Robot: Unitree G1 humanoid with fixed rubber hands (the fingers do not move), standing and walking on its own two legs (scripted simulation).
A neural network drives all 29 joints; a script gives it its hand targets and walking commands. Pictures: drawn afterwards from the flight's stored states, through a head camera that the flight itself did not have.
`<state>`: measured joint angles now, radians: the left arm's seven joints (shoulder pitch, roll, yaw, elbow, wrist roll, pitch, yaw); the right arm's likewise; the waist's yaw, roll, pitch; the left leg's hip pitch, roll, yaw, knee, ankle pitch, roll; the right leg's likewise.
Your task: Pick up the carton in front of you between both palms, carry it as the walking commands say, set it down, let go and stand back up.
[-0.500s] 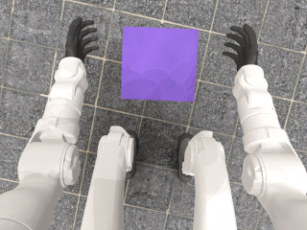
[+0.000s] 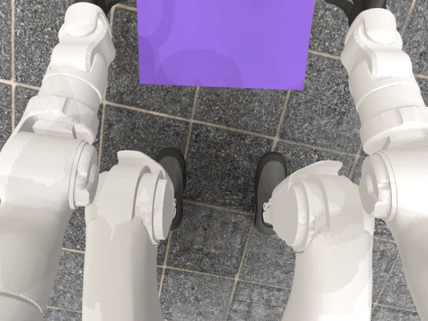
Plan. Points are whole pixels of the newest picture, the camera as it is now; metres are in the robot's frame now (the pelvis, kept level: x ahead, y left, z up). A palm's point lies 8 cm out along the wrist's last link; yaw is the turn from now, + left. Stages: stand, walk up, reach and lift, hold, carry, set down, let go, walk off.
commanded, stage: reach and lift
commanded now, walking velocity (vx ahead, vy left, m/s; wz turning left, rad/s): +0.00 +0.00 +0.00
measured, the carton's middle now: (222, 23) +0.51 +0.02 -0.25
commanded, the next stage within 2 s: none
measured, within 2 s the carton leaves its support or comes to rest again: leaves its support in 0.82 s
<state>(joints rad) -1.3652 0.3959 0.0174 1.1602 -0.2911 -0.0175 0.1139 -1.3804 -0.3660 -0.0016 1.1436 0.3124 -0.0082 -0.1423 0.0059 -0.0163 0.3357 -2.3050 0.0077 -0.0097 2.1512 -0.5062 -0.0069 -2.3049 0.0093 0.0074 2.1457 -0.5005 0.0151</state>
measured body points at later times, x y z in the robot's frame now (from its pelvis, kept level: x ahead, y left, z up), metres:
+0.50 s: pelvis +0.01 +0.00 +0.01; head +0.37 +0.01 +0.27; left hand +0.54 +0.17 -0.18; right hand +0.54 -0.14 -0.18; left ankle +0.13 +0.12 -0.34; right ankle +0.13 -0.12 -0.34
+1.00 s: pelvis +0.01 -0.01 +0.01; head +0.31 +0.01 +0.35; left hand +0.52 +0.17 -0.10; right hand +0.53 -0.13 -0.10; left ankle +0.13 +0.12 -0.34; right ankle +0.13 -0.13 -0.34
